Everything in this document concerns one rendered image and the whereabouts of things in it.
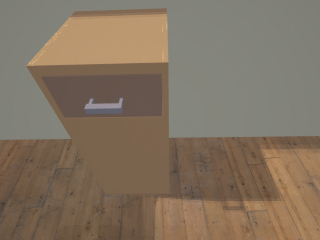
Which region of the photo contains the cabinet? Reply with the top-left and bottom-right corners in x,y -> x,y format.
26,8 -> 170,195

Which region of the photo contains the drawer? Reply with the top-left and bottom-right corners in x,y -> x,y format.
41,73 -> 163,118

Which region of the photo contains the handle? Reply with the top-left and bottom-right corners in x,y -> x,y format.
84,97 -> 124,114

